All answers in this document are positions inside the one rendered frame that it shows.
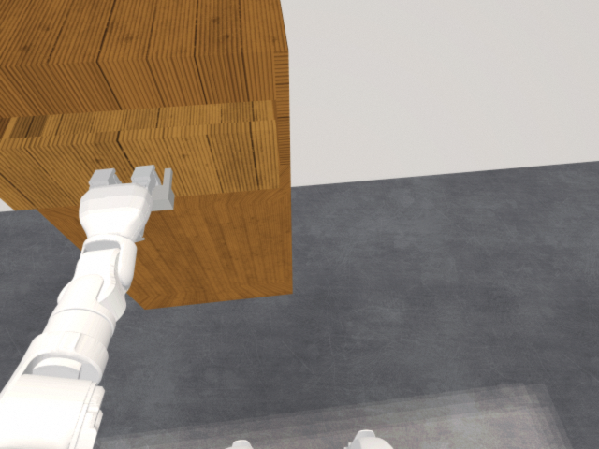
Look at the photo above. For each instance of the cabinet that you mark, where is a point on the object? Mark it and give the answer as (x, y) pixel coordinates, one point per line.
(75, 56)

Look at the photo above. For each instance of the handle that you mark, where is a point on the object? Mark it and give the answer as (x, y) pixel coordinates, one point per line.
(163, 196)

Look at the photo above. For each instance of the left robot forearm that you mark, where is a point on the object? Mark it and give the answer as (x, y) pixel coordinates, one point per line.
(75, 340)

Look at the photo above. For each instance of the robot left shin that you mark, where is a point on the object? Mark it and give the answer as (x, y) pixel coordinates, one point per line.
(241, 443)

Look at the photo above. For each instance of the robot right shin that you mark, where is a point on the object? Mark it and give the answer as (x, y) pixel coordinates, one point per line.
(364, 433)

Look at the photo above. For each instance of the robot left hand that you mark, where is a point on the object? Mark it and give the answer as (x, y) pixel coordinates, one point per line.
(113, 207)

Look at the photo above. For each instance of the robot left upper arm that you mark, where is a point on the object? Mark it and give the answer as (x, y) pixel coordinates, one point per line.
(44, 412)

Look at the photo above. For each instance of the drawer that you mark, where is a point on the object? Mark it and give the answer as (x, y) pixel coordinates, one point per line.
(47, 161)

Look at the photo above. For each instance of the robot shin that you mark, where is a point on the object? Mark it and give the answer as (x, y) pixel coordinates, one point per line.
(364, 433)
(241, 443)

